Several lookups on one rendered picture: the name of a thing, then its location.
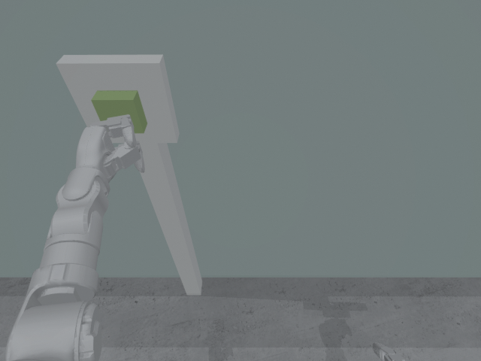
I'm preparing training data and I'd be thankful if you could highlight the robot left hand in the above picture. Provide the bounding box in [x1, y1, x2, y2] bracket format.
[76, 114, 145, 183]

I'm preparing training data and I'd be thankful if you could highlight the panel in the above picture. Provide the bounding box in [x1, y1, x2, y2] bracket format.
[56, 55, 202, 295]

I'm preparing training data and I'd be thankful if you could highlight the robot right hand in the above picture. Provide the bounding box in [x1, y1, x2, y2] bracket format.
[373, 342, 405, 361]

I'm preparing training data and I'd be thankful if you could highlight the left robot upper arm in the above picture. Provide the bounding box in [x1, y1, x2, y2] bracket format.
[10, 301, 102, 361]

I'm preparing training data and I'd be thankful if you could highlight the button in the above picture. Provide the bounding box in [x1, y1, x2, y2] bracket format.
[91, 90, 147, 133]

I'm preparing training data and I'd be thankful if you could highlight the robot left forearm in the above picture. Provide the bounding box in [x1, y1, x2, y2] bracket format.
[5, 167, 110, 361]

